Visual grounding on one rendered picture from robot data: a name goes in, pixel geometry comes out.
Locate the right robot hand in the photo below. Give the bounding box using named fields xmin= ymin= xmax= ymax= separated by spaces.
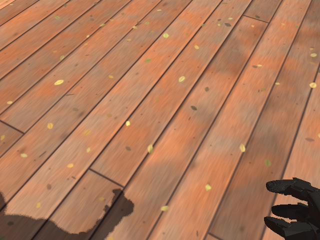
xmin=264 ymin=177 xmax=320 ymax=240

